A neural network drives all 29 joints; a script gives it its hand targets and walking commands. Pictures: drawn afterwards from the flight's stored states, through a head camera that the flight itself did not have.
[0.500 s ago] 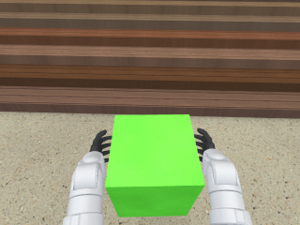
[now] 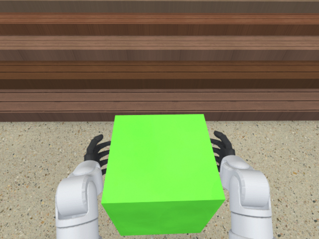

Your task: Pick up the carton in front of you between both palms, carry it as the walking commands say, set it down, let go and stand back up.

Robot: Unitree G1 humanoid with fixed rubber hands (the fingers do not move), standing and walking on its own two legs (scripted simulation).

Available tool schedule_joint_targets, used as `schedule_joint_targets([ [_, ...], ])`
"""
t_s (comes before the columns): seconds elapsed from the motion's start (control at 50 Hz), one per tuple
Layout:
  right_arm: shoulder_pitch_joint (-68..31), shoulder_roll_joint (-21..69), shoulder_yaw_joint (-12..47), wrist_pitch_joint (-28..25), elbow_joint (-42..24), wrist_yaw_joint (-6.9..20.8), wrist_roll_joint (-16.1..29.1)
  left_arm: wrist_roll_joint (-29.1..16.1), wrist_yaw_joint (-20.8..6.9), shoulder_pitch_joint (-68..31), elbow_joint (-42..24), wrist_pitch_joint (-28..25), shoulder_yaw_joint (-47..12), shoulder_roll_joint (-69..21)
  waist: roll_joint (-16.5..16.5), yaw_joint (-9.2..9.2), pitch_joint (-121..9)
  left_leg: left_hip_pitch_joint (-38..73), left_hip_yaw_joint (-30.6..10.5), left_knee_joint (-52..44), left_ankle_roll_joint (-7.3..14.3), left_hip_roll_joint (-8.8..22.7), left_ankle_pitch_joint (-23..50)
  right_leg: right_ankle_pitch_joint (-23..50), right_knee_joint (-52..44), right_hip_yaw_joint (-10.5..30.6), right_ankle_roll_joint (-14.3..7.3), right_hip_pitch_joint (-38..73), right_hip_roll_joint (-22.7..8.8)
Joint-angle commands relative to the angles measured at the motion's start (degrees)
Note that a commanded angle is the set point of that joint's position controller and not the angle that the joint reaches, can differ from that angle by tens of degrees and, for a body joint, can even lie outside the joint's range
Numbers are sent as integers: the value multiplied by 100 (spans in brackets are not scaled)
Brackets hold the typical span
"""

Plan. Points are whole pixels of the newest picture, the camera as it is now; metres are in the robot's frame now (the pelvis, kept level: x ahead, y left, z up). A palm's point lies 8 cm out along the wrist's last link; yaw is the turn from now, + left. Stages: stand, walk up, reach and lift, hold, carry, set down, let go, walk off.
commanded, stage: carry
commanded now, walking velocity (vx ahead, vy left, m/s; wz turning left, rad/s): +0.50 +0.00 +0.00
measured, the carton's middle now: (160, 177) +0.26 +0.01 +0.01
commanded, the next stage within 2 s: none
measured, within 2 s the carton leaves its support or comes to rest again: neither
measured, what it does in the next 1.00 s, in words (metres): walks ahead: right foot, then left foot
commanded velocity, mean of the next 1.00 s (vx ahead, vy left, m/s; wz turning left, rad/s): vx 0.50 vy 0.00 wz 0.00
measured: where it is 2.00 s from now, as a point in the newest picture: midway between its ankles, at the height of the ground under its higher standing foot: (150, 96)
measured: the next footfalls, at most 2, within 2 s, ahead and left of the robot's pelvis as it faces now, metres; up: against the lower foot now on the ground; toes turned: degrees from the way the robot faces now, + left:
right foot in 0.20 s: +0.30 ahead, -0.11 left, +0.00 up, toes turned -8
left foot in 0.70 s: +0.63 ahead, +0.10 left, +0.00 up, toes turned +14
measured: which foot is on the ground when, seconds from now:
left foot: down 0.00-0.20, up 0.22-0.68, down 0.70-1.00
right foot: up 0.00-0.18, down 0.20-0.74, up 0.76-1.00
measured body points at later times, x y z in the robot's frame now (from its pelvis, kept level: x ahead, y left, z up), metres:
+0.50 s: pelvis +0.31 -0.04 +0.01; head +0.32 -0.05 +0.46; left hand +0.56 +0.14 +0.07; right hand +0.60 -0.16 +0.07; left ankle +0.36 +0.11 -0.69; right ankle +0.26 -0.10 -0.74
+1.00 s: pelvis +0.63 +0.03 +0.01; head +0.66 +0.04 +0.46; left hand +0.97 +0.18 +0.14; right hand +0.97 -0.13 +0.15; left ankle +0.59 +0.09 -0.74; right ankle +0.70 -0.12 -0.68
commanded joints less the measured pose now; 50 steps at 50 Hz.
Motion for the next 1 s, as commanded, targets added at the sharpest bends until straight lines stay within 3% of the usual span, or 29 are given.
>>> schedule_joint_targets([
  [0.0,-2661,5065,3900,97,-584,1381,2290,-2289,-1544,-2699,-160,20,-4224,-5030,413,-169,-1039,2948,-1812,-863,594,1625,3622,359,-720,-10,4,-2259,-185],
  [0.08,-2593,4955,3983,161,-560,1553,2464,-1884,-1387,-2377,-93,4,-4070,-5049,775,-119,-795,1804,-679,-987,441,1144,3596,1412,-2465,-593,-9,-875,127],
  [0.12,-2582,4918,3970,167,-555,1606,2472,-1812,-1359,-2382,-168,3,-4050,-5019,968,-69,-766,1152,-363,-716,307,1119,4021,2020,-2860,-913,-87,302,333],
  [0.14,-2593,4901,3978,168,-574,1624,2481,-1795,-1364,-2387,-169,-4,-4047,-5031,907,-8,-872,857,-124,-287,201,1085,4246,2277,-3039,-1050,-145,1021,422],
  [0.16,-2599,4867,3988,176,-597,1634,2474,-1785,-1375,-2365,-132,-10,-4024,-5039,769,39,-1079,557,152,384,76,925,4232,2029,-3135,-1203,-207,1821,569],
  [0.18,-2620,4823,3983,174,-591,1643,2445,-1798,-1396,-2381,-131,-11,-4017,-5040,566,110,-1347,-22,272,1266,-35,775,3515,1653,-3085,-1012,-219,2775,368],
  [0.2,-2782,4744,3992,186,-623,1661,2425,-1778,-1407,-2426,-106,-1,-4007,-4975,-256,226,-1528,-907,286,2780,-202,486,2056,226,-3687,799,-466,3365,-750],
  [0.22,-2987,4719,4041,220,-708,1662,2452,-1745,-1431,-2520,56,-32,-4001,-4948,-1578,172,-1615,-2370,-65,4293,-358,-291,-566,-208,-4686,3691,-1266,3943,-2274],
  [0.24,-2979,4790,4041,214,-534,1668,2407,-1855,-1448,-2554,3,-36,-4048,-5092,-1241,134,-1494,-2723,-882,5071,-112,85,-735,164,-4833,3820,-1461,3647,-2406],
  [0.26,-2987,4933,4038,174,-517,1677,2421,-1942,-1468,-2636,-26,-61,-4104,-5253,-936,127,-1395,-2753,-952,5220,18,330,-561,830,-4751,3238,-1395,3291,-2185],
  [0.28,-2954,5088,4032,119,-457,1674,2414,-2009,-1497,-2763,-81,-101,-4177,-5411,-390,102,-1381,-2704,-1006,5016,58,535,-234,1298,-4683,2663,-1219,3046,-2034],
  [0.3,-2896,5245,4035,64,-372,1665,2379,-2079,-1521,-2876,-109,-142,-4261,-5537,-160,76,-1311,-2574,-1032,4590,56,676,61,1573,-4739,2208,-1032,2732,-1904],
  [0.32,-2807,5355,4021,6,-311,1647,2326,-2157,-1546,-2936,-151,-175,-4329,-5597,-250,48,-1348,-2364,-979,4187,30,718,247,1580,-4809,1794,-880,2558,-1780],
  [0.36,-2506,5496,3987,-111,-195,1591,2183,-2259,-1613,-2862,-207,-218,-4417,-5644,-456,58,-1338,-2234,-739,3515,-43,595,373,1721,-4934,1265,-799,2504,-1614],
  [0.4,-2262,5561,3978,-200,-139,1526,2035,-2327,-1685,-2746,-243,-242,-4471,-5581,-565,72,-1229,-2364,-529,2832,-133,510,507,1925,-5045,952,-821,2638,-1520],
  [0.48,-2183,5459,4022,-249,-361,1416,1969,-2383,-1750,-2623,-449,-235,-4454,-5310,-748,94,-867,-2695,-120,1671,-192,346,1171,3178,-4882,338,-733,3064,-1236],
  [0.58,-2358,5001,4064,-28,-794,1375,2138,-2225,-1647,-2406,-605,-70,-4226,-4847,-901,147,-396,-2506,268,801,-59,171,1656,4021,-4739,-108,-637,3234,-1073],
  [0.64,-2752,4713,4017,144,-1131,1379,2323,-2210,-1553,-2722,-885,63,-4133,-4594,-1070,98,-490,-1456,526,431,92,-36,1726,5215,-4122,-417,-467,3205,-1057],
  [0.66,-2784,4618,3967,205,-1159,1374,2336,-2210,-1523,-2805,-969,125,-4100,-4487,-1031,27,-736,-663,747,238,104,-264,1624,5582,-3420,-683,-352,3052,-949],
  [0.68,-2778,4497,3886,264,-1127,1372,2325,-2192,-1496,-2880,-1051,196,-4061,-4366,-783,-82,-1120,488,827,214,116,-368,1262,5315,-2378,-863,-228,2545,-745],
  [0.7,-2790,4401,3823,331,-1148,1372,2311,-2157,-1479,-3030,-1112,267,-4011,-4189,-296,-251,-1574,1663,-343,90,216,512,507,3702,-1071,-717,-100,1606,-639],
  [0.72,-2938,4250,3701,332,-996,1379,2248,-2237,-1458,-3277,-1292,377,-4061,-4187,1331,-217,-2037,2832,-3303,-565,1128,2104,-385,1896,729,-501,129,-219,118],
  [0.74,-3048,4338,3719,381,-1009,1376,2348,-2252,-1448,-3459,-1222,412,-4045,-4122,1469,-193,-1816,2859,-3927,-1128,1287,2276,541,-24,1630,151,34,-1165,361],
  [0.76,-3306,4360,3736,424,-1104,1370,2415,-2289,-1431,-3641,-1115,423,-4052,-4220,1095,-188,-1744,2671,-3235,-871,1202,2151,1392,48,2026,511,-150,-1380,22],
  [0.78,-3503,4432,3770,448,-1148,1360,2445,-2296,-1416,-3807,-1086,417,-4025,-4301,471,-185,-1736,2406,-2655,-688,1037,1999,2021,331,1866,631,-250,-1376,-206],
  [0.8,-3766,4463,3806,459,-1213,1354,2510,-2294,-1393,-3939,-1031,412,-4016,-4347,76,-159,-1595,1985,-2181,-719,844,1873,2302,606,1458,647,-279,-1273,-397],
  [0.84,-4265,4383,3847,486,-1228,1350,2603,-2245,-1321,-4272,-887,414,-4029,-4320,270,-117,-1666,1620,-1541,-868,641,1667,2112,927,837,503,-249,-1010,-416],
  [0.92,-4992,3961,3679,599,-616,1349,2703,-2169,-1154,-5008,-250,486,-3928,-4031,601,-155,-1391,1467,-915,-1032,768,1454,2040,1240,-298,120,-101,-1289,-310],
  [0.98,-5369,3874,3439,714,81,1339,2733,-2215,-1106,-5433,353,622,-3732,-3998,659,-222,-1111,1490,-562,-957,748,1230,2336,1707,-1328,-110,-83,-1387,-243],
])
